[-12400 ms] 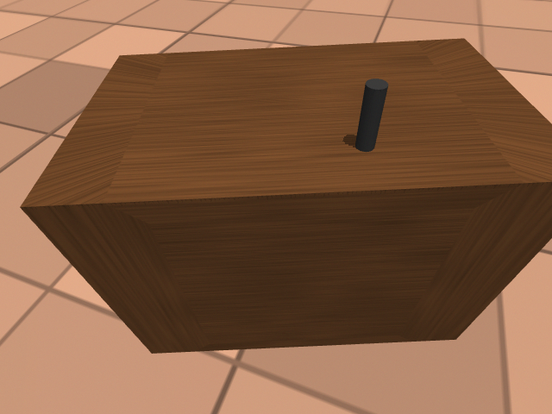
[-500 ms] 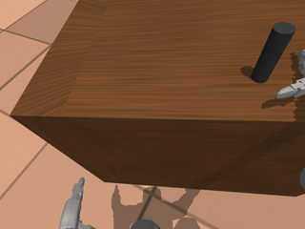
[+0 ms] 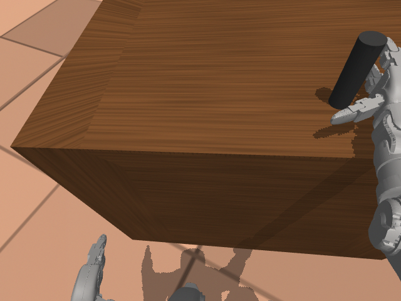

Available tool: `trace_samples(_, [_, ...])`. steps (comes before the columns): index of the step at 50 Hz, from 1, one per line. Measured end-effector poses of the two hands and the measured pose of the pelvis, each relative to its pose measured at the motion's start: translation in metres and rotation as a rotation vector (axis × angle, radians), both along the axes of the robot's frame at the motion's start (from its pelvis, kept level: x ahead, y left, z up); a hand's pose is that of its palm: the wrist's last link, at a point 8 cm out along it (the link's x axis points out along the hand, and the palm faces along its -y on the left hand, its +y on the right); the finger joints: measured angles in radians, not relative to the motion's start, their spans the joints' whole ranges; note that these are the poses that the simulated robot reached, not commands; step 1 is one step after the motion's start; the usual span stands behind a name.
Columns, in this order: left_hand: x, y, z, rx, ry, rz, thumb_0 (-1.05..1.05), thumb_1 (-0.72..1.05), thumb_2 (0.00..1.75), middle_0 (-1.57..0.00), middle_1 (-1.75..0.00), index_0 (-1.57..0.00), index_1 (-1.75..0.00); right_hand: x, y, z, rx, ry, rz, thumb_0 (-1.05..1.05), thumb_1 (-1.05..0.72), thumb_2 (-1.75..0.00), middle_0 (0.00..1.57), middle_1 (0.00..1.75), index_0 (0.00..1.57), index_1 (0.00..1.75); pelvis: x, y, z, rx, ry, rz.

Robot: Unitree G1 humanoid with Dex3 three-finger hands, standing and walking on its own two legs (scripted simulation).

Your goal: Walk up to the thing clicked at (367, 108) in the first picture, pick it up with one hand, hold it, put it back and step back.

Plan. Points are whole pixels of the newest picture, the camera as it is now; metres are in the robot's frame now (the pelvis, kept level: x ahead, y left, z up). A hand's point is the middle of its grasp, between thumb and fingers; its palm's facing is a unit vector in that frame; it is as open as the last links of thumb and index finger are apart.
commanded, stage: rest palm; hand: right
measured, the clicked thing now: (353, 74) +0.52 -0.20 +0.14
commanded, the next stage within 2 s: close in 0.12 s
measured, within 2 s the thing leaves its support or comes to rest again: leaves its support in 1.22 s
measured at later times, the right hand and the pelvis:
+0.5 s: hand (344, 84) +0.51 -0.19 +0.12, palm faces +0.15 +0.99 +0.00, open 15.8 cm; pelvis +0.00 +0.01 +0.00, yaw +0 degrees
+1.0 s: hand (343, 83) +0.52 -0.20 +0.12, palm faces +0.15 +0.99 +0.01, open 6.6 cm; pelvis +0.01 +0.00 +0.00, yaw +0 degrees
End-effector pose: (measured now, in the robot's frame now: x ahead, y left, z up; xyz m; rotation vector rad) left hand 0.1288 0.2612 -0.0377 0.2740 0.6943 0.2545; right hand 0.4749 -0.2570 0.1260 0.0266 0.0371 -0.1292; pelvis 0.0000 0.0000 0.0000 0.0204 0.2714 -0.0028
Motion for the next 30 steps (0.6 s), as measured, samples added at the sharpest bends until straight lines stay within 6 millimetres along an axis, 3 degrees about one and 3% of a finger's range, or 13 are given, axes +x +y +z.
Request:
trace_samples(15, [0.006, 0.005, -0.005, -0.025, 0.005, 0.008, -0.01, -0.57, 0.08, -0.07, -0.05, -0.05, -0.07, 0.001, 0.019, -0.002, -0.006, 0.002, -0.002, -0.01, 0.6, -0.04, 0.08, 0.06, 0.09, 0.06, 0.008, 0.003, 0.002, -0.008, -0.003, 0.002])
trace_samples(19, [0.008, 0.006, -0.007, -0.025, 0.013, 0.008, -0.01, -0.57, 0.08, -0.07, -0.05, -0.05, -0.07, 0.0, 0.015, -0.005, -0.007, 0.003, -0.027, -0.01, 0.6, -0.04, 0.19, 0.11, 0.2, 0.11, 0.006, 0.005, 0.0, -0.01, -0.005, -0.002])
trace_samples(24, [0.015, 0.007, 0.002, 0.002, -0.023, -0.004, -0.01, -0.56, 0.07, -0.06, -0.05, -0.05, -0.07, 0.007, 0.014, -0.002, -0.023, -0.006, -0.026, -0.01, 0.58, -0.08, 0.39, 0.23, 0.39, 0.23, 0.003, 0.005, -0.001, -0.008, 0.0, -0.005])
trace_samples(30, [0.008, 0.005, 0.004, 0.012, -0.008, -0.002, -0.01, -0.55, 0.07, -0.06, -0.05, -0.05, -0.06, 0.019, 0.014, 0.005, -0.025, -0.013, -0.01, -0.01, 0.52, -0.16, 0.6, 0.37, 0.61, 0.37, 0.004, 0.003, 0.0, -0.002, 0.011, -0.006])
